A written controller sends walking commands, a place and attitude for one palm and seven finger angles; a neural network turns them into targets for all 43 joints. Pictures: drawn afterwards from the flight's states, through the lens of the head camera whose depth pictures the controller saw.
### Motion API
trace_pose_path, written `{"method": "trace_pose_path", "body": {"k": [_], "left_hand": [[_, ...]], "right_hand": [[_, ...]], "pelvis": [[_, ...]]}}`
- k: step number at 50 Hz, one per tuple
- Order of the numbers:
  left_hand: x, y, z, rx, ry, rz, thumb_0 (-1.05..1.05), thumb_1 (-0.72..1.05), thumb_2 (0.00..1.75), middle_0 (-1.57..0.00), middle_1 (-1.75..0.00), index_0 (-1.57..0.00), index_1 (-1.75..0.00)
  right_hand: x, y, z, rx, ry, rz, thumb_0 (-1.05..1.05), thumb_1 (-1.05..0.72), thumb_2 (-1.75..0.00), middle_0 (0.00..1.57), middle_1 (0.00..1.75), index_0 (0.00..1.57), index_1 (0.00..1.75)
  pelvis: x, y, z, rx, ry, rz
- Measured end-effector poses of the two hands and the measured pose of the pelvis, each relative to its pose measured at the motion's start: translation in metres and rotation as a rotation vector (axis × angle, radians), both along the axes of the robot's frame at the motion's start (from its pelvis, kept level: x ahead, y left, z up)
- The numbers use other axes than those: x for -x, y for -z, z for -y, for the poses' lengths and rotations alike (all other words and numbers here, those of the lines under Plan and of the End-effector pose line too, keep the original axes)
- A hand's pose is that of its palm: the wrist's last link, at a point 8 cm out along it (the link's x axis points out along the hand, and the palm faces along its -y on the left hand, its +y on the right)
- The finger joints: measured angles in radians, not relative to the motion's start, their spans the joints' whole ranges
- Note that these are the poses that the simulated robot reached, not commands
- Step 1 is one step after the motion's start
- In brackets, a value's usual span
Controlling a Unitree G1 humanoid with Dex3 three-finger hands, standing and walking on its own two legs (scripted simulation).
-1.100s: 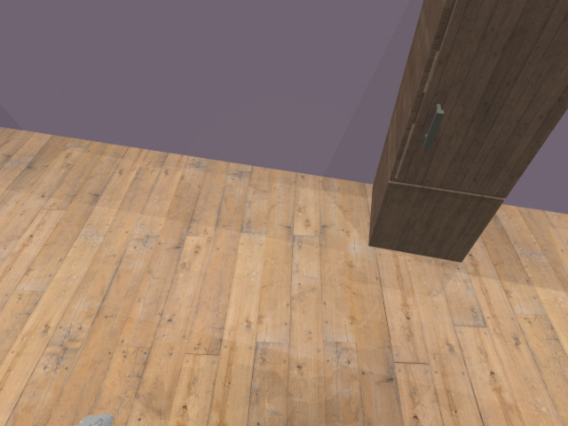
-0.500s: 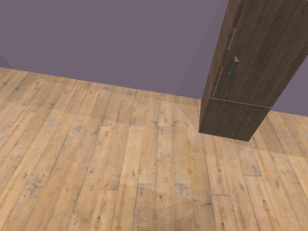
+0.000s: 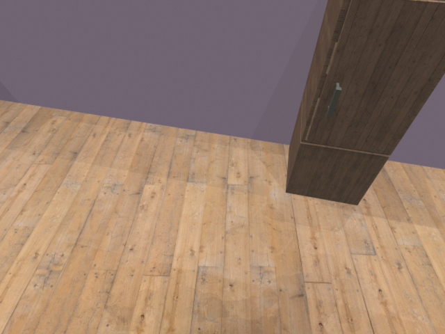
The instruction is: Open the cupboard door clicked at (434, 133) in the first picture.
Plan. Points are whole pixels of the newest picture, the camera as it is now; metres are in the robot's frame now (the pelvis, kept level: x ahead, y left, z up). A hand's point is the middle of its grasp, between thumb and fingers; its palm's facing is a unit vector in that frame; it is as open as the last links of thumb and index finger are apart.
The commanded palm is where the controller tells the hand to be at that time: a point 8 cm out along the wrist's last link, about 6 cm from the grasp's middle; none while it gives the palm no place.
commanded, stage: look at it before walking up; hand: left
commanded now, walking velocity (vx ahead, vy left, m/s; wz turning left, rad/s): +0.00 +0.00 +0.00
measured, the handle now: (333, 99) +0.96 -0.38 -0.11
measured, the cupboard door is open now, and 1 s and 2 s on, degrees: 0 0 0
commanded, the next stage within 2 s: walk to a spot facing it in 0.34 s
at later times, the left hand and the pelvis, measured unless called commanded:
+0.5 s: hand out of the picture +0.07 +0.25 -0.15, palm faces -0.02 -0.94 -0.34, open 7.4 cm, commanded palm none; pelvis +0.00 +0.00 +0.00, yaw +0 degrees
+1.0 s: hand out of the picture +0.06 +0.16 -0.17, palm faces -0.18 -0.95 -0.25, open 7.4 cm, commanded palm none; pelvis -0.02 -0.02 -0.01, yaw -13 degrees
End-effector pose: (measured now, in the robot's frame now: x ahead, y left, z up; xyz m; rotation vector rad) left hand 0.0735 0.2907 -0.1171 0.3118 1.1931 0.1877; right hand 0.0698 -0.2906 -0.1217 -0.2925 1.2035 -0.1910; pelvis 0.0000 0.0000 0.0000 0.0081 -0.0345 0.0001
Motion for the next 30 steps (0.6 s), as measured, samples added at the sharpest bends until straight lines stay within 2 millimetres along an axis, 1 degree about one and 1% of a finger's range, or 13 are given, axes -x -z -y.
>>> {"method": "trace_pose_path", "body": {"k": [26,30], "left_hand": [[0.0045,0.0008,-0.0027,-0.004,-0.007,-0.027,0.00,0.90,0.89,-0.20,-0.30,-0.20,-0.30],[0.0054,0.0064,0.0027,-0.001,0.002,-0.052,0.00,0.90,0.89,-0.20,-0.30,-0.20,-0.30]], "right_hand": [[-0.0035,-0.0013,0.0013,0.007,0.002,-0.008,0.00,-0.91,-0.90,0.21,0.30,0.21,0.30],[0.0001,0.0029,-0.0043,0.000,0.036,0.009,0.00,-0.91,-0.90,0.20,0.30,0.20,0.30]], "pelvis": [[-0.0027,-0.0009,-0.0003,0.002,0.010,-0.002],[-0.0006,0.0024,-0.0008,0.000,0.047,-0.011]]}}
